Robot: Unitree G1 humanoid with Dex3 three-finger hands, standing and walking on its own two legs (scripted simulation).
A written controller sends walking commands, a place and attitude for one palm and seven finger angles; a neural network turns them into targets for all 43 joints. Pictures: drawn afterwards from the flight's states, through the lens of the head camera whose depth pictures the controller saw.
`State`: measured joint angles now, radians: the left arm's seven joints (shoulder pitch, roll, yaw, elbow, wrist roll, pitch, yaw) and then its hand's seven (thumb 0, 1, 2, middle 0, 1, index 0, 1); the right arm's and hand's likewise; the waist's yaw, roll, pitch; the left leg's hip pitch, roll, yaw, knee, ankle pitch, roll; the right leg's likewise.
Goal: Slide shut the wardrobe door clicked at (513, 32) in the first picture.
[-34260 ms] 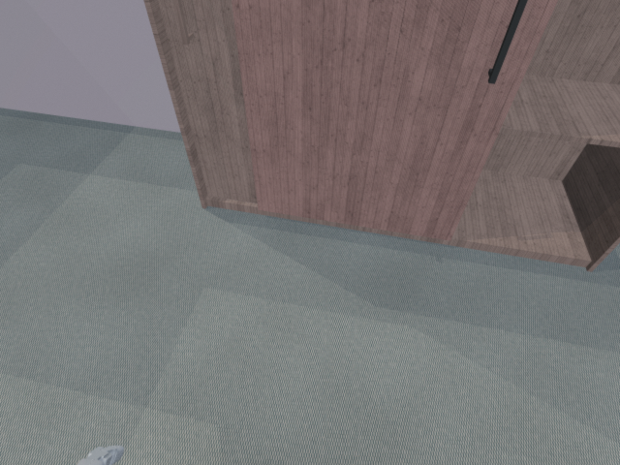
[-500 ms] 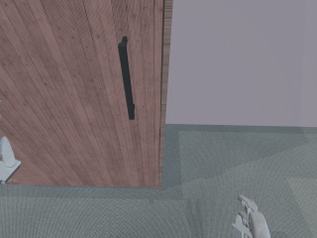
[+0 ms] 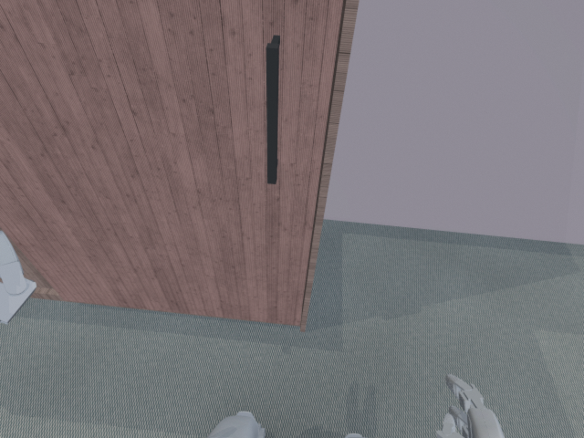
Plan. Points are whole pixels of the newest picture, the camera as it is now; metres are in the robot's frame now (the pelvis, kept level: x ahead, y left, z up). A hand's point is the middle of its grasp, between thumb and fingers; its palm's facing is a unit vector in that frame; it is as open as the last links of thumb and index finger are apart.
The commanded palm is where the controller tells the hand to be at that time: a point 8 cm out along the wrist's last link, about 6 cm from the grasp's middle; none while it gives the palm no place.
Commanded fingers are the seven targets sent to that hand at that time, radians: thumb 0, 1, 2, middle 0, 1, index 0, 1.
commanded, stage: step back with the hand held close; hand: left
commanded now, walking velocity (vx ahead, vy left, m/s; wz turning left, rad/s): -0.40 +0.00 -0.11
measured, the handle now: (273, 118) +0.58 +0.08 +0.14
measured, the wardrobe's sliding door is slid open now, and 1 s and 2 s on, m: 0.00 0.00 0.00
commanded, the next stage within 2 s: stop stepping back and stand still in 0.12 s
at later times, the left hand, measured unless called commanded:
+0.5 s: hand out of the picture +0.09 +0.30 +0.20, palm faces +0.52 -0.79 -0.34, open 7.4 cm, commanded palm +0.02 +0.33 +0.20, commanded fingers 0.00 0.90 0.90 -0.20 -0.30 -0.20 -0.30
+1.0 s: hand out of the picture +0.08 +0.29 +0.19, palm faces +0.42 -0.81 -0.40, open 7.4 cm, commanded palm +0.02 +0.33 +0.20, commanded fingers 0.00 0.90 0.90 -0.20 -0.30 -0.20 -0.30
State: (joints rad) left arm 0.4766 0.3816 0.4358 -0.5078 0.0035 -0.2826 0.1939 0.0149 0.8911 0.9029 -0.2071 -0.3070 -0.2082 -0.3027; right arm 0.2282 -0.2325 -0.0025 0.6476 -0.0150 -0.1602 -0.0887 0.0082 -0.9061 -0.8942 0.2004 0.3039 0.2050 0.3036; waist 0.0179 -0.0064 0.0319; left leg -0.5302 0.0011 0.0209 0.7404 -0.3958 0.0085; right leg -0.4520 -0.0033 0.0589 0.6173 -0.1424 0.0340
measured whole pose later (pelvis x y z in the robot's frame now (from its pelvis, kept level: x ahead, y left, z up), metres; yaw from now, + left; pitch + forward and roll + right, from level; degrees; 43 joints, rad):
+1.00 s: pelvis -0.14 +0.04 +0.01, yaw -5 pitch -3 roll +0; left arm 0.49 0.40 0.44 -0.46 -0.02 -0.20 0.18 0.01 0.89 0.90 -0.21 -0.31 -0.21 -0.30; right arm 0.27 -0.20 -0.01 0.68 -0.01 -0.12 -0.08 0.01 -0.91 -0.89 0.20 0.30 0.20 0.30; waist -0.02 -0.04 0.00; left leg -0.31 0.02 0.08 0.63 -0.27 0.02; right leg -0.30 0.00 -0.02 0.73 -0.43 -0.01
